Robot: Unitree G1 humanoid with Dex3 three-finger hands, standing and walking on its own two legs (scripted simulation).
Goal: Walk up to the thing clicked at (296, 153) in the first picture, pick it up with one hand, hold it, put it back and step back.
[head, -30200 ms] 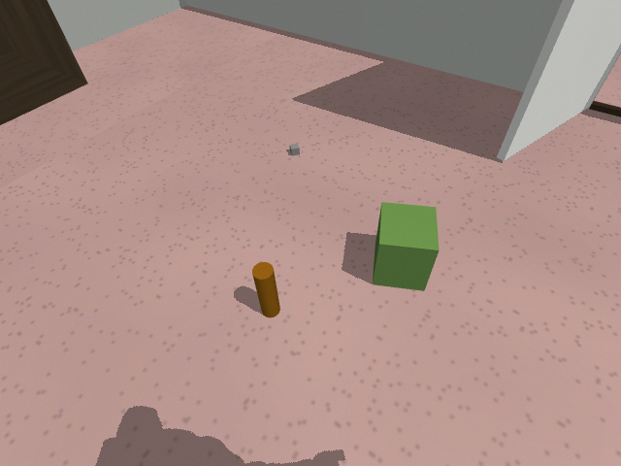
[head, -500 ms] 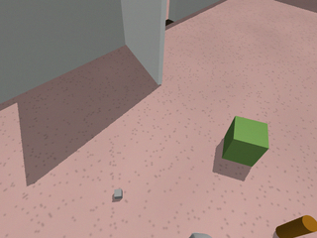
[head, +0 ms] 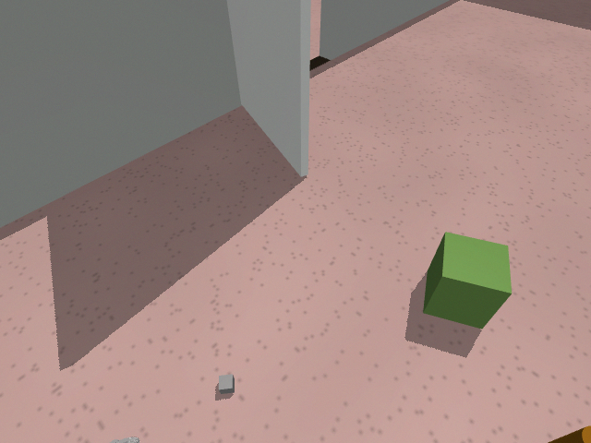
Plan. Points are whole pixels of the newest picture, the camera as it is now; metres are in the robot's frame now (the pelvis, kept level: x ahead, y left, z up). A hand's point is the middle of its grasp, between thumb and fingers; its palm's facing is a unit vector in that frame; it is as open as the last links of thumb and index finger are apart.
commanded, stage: walk up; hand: left
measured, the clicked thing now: (226, 384) +0.45 +0.26 -0.75
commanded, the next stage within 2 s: stand in 0.96 s
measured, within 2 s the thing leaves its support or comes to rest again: neither
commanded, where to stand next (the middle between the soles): +0.07 +0.00 m, yaw +2 degrees
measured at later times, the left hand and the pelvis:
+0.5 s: hand out of the picture +0.07 +0.26 -0.15, palm faces +0.02 -0.94 -0.34, open 7.4 cm; pelvis +0.01 +0.00 +0.01, yaw +1 degrees
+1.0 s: hand out of the picture +0.10 +0.25 -0.15, palm faces +0.03 -0.95 -0.32, open 7.4 cm; pelvis +0.02 +0.00 +0.01, yaw +2 degrees
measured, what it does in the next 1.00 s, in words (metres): stands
